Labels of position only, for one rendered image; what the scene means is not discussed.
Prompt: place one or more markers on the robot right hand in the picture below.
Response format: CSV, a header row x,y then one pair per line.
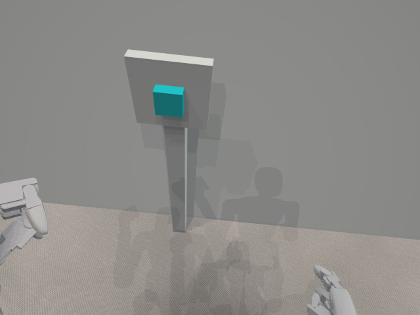
x,y
337,302

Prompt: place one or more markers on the button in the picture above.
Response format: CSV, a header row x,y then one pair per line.
x,y
168,100

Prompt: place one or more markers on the panel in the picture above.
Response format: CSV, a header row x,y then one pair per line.
x,y
147,69

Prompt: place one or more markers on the robot left hand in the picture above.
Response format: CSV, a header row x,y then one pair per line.
x,y
20,198

